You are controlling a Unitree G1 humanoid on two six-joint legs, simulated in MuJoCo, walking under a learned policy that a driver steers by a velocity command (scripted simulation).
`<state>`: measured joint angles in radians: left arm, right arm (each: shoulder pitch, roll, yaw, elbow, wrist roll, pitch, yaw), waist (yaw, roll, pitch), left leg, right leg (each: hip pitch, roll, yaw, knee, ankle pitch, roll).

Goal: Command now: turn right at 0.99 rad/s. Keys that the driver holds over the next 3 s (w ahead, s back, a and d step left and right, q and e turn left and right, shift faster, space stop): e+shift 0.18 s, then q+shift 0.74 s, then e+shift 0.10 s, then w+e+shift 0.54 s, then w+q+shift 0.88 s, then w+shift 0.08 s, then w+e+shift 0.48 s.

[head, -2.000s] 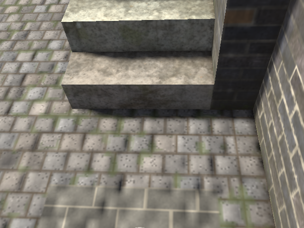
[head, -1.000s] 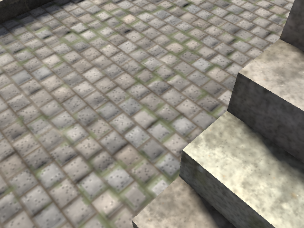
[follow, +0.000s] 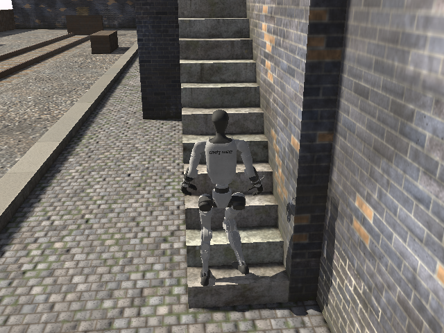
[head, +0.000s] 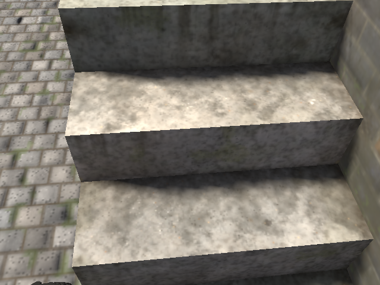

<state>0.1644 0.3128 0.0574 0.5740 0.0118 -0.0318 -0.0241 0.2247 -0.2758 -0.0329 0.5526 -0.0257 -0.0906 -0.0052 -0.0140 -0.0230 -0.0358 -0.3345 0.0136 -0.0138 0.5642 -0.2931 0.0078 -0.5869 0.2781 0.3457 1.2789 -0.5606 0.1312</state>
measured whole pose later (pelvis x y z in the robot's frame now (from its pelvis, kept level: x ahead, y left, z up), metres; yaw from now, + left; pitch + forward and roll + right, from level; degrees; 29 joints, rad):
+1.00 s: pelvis +0.03 +0.02 +0.01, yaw +12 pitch +4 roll -3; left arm 0.09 0.28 0.04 0.59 0.02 -0.08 0.00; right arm 0.35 -0.25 -0.02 0.71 -0.06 -0.04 0.05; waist -0.02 0.00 -0.06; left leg -0.33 -0.04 -0.12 0.54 -0.27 0.07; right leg -0.80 0.09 0.05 1.79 -0.38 0.08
